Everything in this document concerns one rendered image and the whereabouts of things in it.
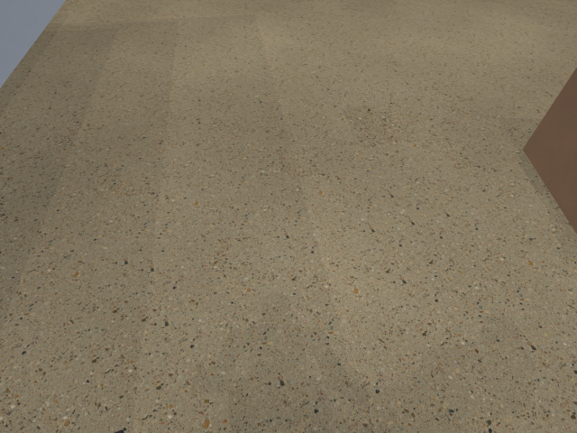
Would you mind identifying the pedestal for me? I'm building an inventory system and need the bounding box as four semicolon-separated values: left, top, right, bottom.
523;68;577;234

